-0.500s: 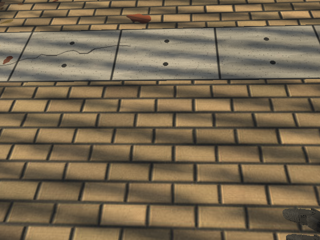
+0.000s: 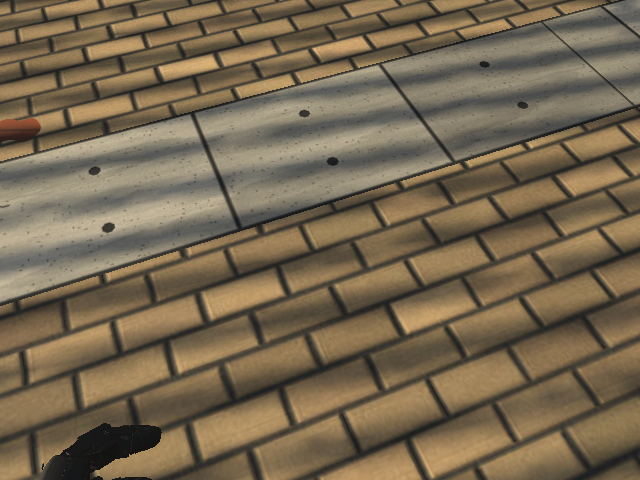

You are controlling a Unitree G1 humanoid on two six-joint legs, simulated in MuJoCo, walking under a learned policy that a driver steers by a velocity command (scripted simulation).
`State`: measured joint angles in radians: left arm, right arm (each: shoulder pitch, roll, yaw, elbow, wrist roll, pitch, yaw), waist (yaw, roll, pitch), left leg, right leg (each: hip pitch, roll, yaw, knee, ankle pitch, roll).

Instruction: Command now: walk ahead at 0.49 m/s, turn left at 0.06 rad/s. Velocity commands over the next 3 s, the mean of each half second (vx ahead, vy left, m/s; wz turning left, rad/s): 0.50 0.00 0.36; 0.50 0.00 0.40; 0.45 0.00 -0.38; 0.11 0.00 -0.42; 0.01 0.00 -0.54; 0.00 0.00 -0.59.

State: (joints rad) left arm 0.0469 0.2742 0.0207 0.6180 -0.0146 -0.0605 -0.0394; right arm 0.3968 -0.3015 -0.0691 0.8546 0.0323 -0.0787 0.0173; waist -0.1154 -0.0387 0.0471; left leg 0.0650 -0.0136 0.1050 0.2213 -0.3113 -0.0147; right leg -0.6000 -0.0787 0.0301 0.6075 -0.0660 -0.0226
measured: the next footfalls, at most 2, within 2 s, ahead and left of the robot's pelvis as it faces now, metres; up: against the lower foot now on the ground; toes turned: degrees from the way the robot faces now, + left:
right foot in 0.06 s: +0.22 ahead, -0.13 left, +0.00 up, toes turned +0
left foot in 0.58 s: +0.45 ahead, +0.16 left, +0.00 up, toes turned +21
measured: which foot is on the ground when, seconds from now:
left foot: down 0.00-0.08, up 0.10-0.56, down 0.58-1.00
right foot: up 0.00-0.04, down 0.06-0.60, up 0.62-1.00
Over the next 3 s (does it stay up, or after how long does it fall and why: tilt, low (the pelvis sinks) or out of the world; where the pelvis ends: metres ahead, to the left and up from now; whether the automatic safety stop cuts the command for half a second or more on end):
stays up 0.89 0.18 0.00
